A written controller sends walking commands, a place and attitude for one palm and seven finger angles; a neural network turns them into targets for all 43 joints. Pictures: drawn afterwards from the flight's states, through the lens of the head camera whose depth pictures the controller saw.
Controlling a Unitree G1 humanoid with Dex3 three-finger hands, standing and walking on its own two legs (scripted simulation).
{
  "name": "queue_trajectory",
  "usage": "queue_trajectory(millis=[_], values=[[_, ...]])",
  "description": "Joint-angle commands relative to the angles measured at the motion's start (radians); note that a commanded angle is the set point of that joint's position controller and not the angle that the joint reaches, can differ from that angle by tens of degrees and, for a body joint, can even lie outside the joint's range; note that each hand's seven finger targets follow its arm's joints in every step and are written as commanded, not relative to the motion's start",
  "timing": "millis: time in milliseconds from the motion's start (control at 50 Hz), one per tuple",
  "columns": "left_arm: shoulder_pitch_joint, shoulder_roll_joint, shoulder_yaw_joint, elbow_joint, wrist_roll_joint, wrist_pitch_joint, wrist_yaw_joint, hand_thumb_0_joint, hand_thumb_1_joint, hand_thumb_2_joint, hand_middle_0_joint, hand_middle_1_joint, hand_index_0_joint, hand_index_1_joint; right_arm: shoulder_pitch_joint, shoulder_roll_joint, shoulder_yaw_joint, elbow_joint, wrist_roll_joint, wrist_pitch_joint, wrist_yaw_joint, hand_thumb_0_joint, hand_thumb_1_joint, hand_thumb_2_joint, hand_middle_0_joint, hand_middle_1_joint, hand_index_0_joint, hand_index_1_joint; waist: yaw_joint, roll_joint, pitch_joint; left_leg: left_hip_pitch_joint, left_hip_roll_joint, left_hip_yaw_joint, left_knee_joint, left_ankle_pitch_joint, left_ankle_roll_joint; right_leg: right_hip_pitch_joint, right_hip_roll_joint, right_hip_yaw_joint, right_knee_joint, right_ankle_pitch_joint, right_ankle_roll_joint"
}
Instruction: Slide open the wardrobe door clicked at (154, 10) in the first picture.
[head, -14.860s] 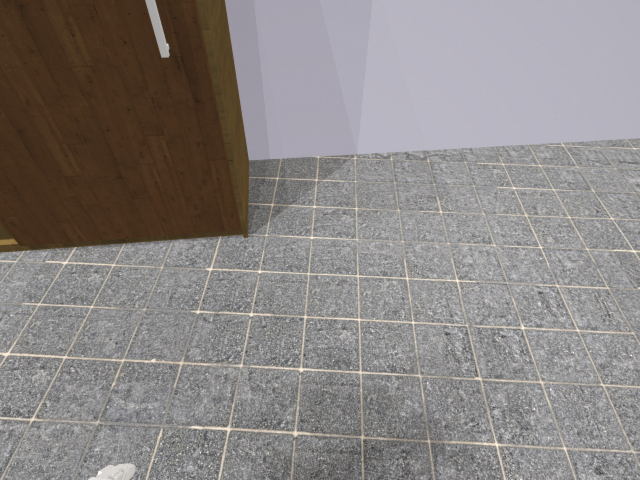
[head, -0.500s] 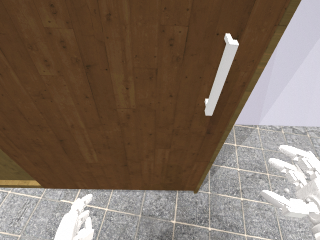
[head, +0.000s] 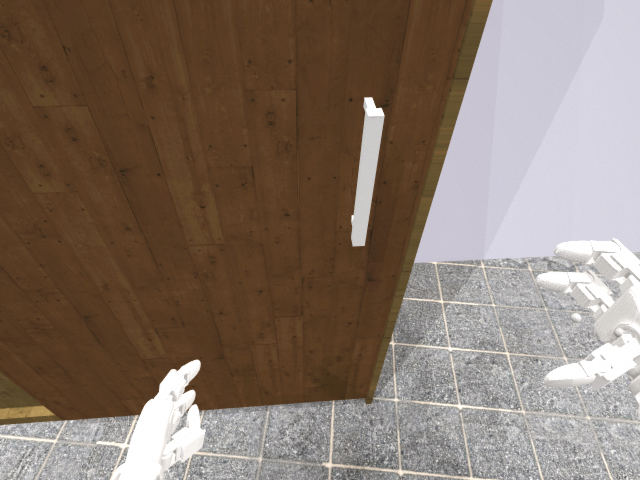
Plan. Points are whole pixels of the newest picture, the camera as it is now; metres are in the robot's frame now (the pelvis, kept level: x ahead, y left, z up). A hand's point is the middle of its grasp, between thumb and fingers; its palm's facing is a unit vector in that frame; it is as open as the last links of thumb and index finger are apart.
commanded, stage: raise the hand with hooked fingers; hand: right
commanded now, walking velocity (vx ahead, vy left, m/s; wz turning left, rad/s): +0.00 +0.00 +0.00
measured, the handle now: (363, 178) +0.48 -0.05 +0.15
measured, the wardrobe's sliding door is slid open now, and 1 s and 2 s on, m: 0.00 0.00 0.00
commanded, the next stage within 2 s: move the hooked fingers beside the handle in 0.72 s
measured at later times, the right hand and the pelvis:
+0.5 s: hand (597, 284) +0.28 -0.28 +0.17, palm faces +0.00 +1.00 -0.07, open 14.0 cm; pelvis +0.00 +0.00 +0.01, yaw +0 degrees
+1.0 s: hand (572, 278) +0.29 -0.25 +0.17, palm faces +0.03 +1.00 -0.06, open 14.0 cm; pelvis +0.00 +0.02 +0.00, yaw +0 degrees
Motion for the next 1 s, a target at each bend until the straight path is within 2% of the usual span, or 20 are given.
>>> queue_trajectory(millis=[0, 80, 120, 200, 260, 280, 300, 320, 380, 420, 440, 520, 540, 600, 620, 660, 840, 880, 940, 980], values=[[-0.089, 0.145, 0.055, -0.145, -0.006, -0.043, 0.010, 0.000, 0.900, 0.900, -0.200, -0.300, -0.200, -0.300, -0.312, -0.270, -0.110, -0.206, 0.019, -0.030, 0.011, 0.000, 0.500, -0.300, 0.300, 1.200, 0.300, 1.200, 0.011, -0.072, -0.150, 0.008, 0.016, -0.032, -0.075, 0.132, 0.007, 0.129, -0.106, 0.174, -0.170, 0.243, 0.105], [-0.099, 0.144, 0.048, -0.139, -0.009, -0.026, 0.011, 0.000, 0.900, 0.900, -0.200, -0.300, -0.200, -0.300, -0.385, -0.300, -0.121, -0.167, 0.017, 0.001, 0.031, 0.000, 0.500, -0.300, 0.300, 1.200, 0.300, 1.200, 0.012, -0.070, -0.140, 0.005, 0.017, -0.032, -0.093, 0.122, 0.010, 0.147, -0.109, 0.189, -0.192, 0.221, 0.109], [-0.104, 0.145, 0.045, -0.139, -0.007, -0.019, 0.010, 0.000, 0.900, 0.900, -0.200, -0.300, -0.200, -0.300, -0.402, -0.328, -0.138, -0.143, 0.014, 0.019, 0.041, 0.000, 0.500, -0.300, 0.300, 1.200, 0.300, 1.200, 0.003, -0.074, -0.154, 0.028, 0.015, -0.036, -0.105, 0.142, 0.016, 0.156, -0.101, 0.175, -0.190, 0.257, 0.109], [-0.107, 0.147, 0.044, -0.143, -0.009, -0.009, 0.005, 0.000, 0.900, 0.900, -0.200, -0.300, -0.200, -0.300, -0.471, -0.367, -0.156, -0.130, 0.016, 0.044, 0.063, 0.000, 0.500, -0.300, 0.300, 1.200, 0.300, 1.200, 0.006, -0.092, -0.176, 0.033, 0.018, -0.032, -0.112, 0.163, 0.017, 0.184, -0.103, 0.187, -0.195, 0.299, 0.116], [-0.100, 0.155, 0.049, -0.141, -0.012, 0.002, -0.004, 0.000, 0.900, 0.900, -0.200, -0.300, -0.200, -0.300, -0.388, -0.312, -0.124, -0.038, 0.027, 0.070, 0.088, 0.000, 0.500, -0.300, 0.300, 1.200, 0.300, 1.200, 0.007, -0.022, -0.138, 0.027, 0.018, -0.029, -0.108, 0.181, 0.018, 0.137, -0.097, 0.173, -0.183, 0.302, 0.109], [-0.100, 0.157, 0.052, -0.145, -0.014, 0.005, -0.007, 0.000, 0.900, 0.900, -0.200, -0.300, -0.200, -0.300, -0.385, -0.308, -0.120, -0.045, 0.028, 0.074, 0.094, 0.000, 0.500, -0.300, 0.300, 1.200, 0.300, 1.200, 0.007, -0.031, -0.155, 0.023, 0.020, -0.032, -0.104, 0.182, 0.016, 0.145, -0.098, 0.171, -0.178, 0.306, 0.108], [-0.107, 0.159, 0.053, -0.151, -0.015, 0.007, -0.010, 0.000, 0.900, 0.900, -0.200, -0.300, -0.200, -0.300, -0.390, -0.313, -0.120, -0.061, 0.028, 0.078, 0.096, 0.000, 0.500, -0.300, 0.300, 1.200, 0.300, 1.200, 0.003, -0.068, -0.163, 0.016, 0.022, -0.036, -0.101, 0.177, 0.017, 0.150, -0.097, 0.171, -0.175, 0.304, 0.109], [-0.112, 0.155, 0.053, -0.159, -0.013, 0.009, -0.014, 0.000, 0.900, 0.900, -0.200, -0.300, -0.200, -0.300, -0.382, -0.325, -0.130, -0.083, 0.027, 0.078, 0.093, 0.000, 0.500, -0.300, 0.300, 1.200, 0.300, 1.200, -0.003, -0.055, -0.176, 0.034, 0.020, -0.041, -0.102, 0.191, 0.021, 0.150, -0.094, 0.159, -0.165, 0.318, 0.107], [-0.114, 0.152, 0.056, -0.172, -0.011, 0.008, -0.013, 0.000, 0.900, 0.900, -0.200, -0.300, -0.200, -0.300, -0.421, -0.361, -0.160, -0.174, 0.028, 0.062, 0.072, 0.000, 0.500, -0.300, 0.300, 1.200, 0.300, 1.200, -0.004, -0.094, -0.209, 0.036, 0.020, -0.038, -0.096, 0.190, 0.019, 0.176, -0.096, 0.166, -0.164, 0.326, 0.109], [-0.115, 0.151, 0.056, -0.168, -0.005, 0.008, -0.010, 0.000, 0.900, 0.900, -0.200, -0.300, -0.200, -0.300, -0.398, -0.387, -0.192, -0.190, 0.027, 0.050, 0.049, 0.000, 0.500, -0.300, 0.300, 1.200, 0.300, 1.200, -0.012, -0.067, -0.212, 0.047, 0.016, -0.039, -0.100, 0.195, 0.021, 0.171, -0.097, 0.157, -0.160, 0.335, 0.106], [-0.113, 0.151, 0.056, -0.168, -0.006, 0.008, -0.009, 0.000, 0.900, 0.900, -0.200, -0.300, -0.200, -0.300, -0.405, -0.381, -0.194, -0.201, 0.030, 0.045, 0.043, 0.000, 0.500, -0.300, 0.300, 1.200, 0.300, 1.200, -0.008, -0.100, -0.208, 0.051, 0.019, -0.039, -0.098, 0.207, 0.022, 0.169, -0.093, 0.152, -0.162, 0.342, 0.106], [-0.109, 0.148, 0.058, -0.156, -0.009, 0.008, 0.000, 0.000, 0.900, 0.900, -0.200, -0.300, -0.200, -0.300, -0.406, -0.357, -0.174, -0.186, 0.019, 0.045, 0.028, 0.000, 0.500, -0.300, 0.300, 1.200, 0.300, 1.200, -0.002, -0.092, -0.185, 0.048, 0.021, -0.041, -0.107, 0.198, 0.019, 0.164, -0.095, 0.141, -0.165, 0.319, 0.101], [-0.109, 0.150, 0.058, -0.157, -0.009, 0.008, 0.002, 0.000, 0.900, 0.900, -0.200, -0.300, -0.200, -0.300, -0.414, -0.361, -0.170, -0.178, 0.015, 0.053, 0.029, 0.000, 0.500, -0.300, 0.300, 1.200, 0.300, 1.200, 0.002, -0.118, -0.178, 0.044, 0.024, -0.044, -0.106, 0.204, 0.020, 0.161, -0.092, 0.140, -0.166, 0.319, 0.100], [-0.109, 0.149, 0.056, -0.154, -0.012, 0.006, 0.008, 0.000, 0.900, 0.900, -0.200, -0.300, -0.200, -0.300, -0.418, -0.343, -0.150, -0.156, 0.015, 0.060, 0.038, 0.000, 0.500, -0.300, 0.300, 1.200, 0.300, 1.200, 0.007, -0.098, -0.169, 0.038, 0.026, -0.044, -0.108, 0.192, 0.017, 0.157, -0.091, 0.142, -0.166, 0.296, 0.095], [-0.107, 0.149, 0.057, -0.151, -0.010, 0.009, 0.008, 0.000, 0.900, 0.900, -0.200, -0.300, -0.200, -0.300, -0.388, -0.341, -0.153, -0.131, 0.017, 0.065, 0.043, 0.000, 0.500, -0.300, 0.300, 1.200, 0.300, 1.200, 0.006, -0.049, -0.162, 0.046, 0.024, -0.049, -0.113, 0.206, 0.017, 0.143, -0.090, 0.130, -0.157, 0.299, 0.087], [-0.114, 0.150, 0.057, -0.152, -0.012, 0.007, 0.009, 0.000, 0.900, 0.900, -0.200, -0.300, -0.200, -0.300, -0.414, -0.344, -0.152, -0.145, 0.021, 0.064, 0.047, 0.000, 0.500, -0.300, 0.300, 1.200, 0.300, 1.200, 0.006, -0.068, -0.169, 0.045, 0.027, -0.051, -0.110, 0.197, 0.015, 0.138, -0.087, 0.132, -0.156, 0.279, 0.084], [-0.122, 0.151, 0.056, -0.146, -0.016, 0.006, 0.013, 0.000, 0.900, 0.900, -0.200, -0.300, -0.200, -0.300, -0.451, -0.368, -0.166, -0.125, 0.024, 0.056, 0.040, 0.000, 0.500, -0.300, 0.300, 1.200, 0.300, 1.200, 0.014, -0.044, -0.177, 0.056, 0.038, -0.080, -0.115, 0.185, 0.006, 0.097, -0.079, 0.111, -0.128, 0.233, 0.057], [-0.123, 0.147, 0.056, -0.145, -0.018, 0.004, 0.015, 0.000, 0.900, 0.900, -0.200, -0.300, -0.200, -0.300, -0.459, -0.336, -0.140, -0.111, 0.025, 0.052, 0.039, 0.000, 0.500, -0.300, 0.300, 1.200, 0.300, 1.200, 0.019, -0.061, -0.179, 0.049, 0.043, -0.087, -0.116, 0.179, 0.004, 0.098, -0.077, 0.106, -0.123, 0.221, 0.054], [-0.112, 0.155, 0.059, -0.130, -0.021, 0.010, 0.019, 0.000, 0.900, 0.900, -0.200, -0.300, -0.200, -0.300, -0.497, -0.350, -0.135, -0.042, 0.014, 0.055, 0.035, 0.000, 0.500, -0.300, 0.300, 1.200, 0.300, 1.200, 0.032, -0.005, -0.151, 0.045, 0.052, -0.114, -0.126, 0.157, -0.007, 0.050, -0.078, 0.095, -0.109, 0.193, 0.044], [-0.112, 0.157, 0.060, -0.127, -0.026, 0.009, 0.022, 0.000, 0.900, 0.900, -0.200, -0.300, -0.200, -0.300, -0.560, -0.349, -0.116, -0.025, 0.003, 0.050, 0.034, 0.000, 0.500, -0.300, 0.300, 1.200, 0.300, 1.200, 0.039, -0.040, -0.157, 0.038, 0.055, -0.113, -0.125, 0.133, -0.005, 0.054, -0.078, 0.098, -0.111, 0.178, 0.045]])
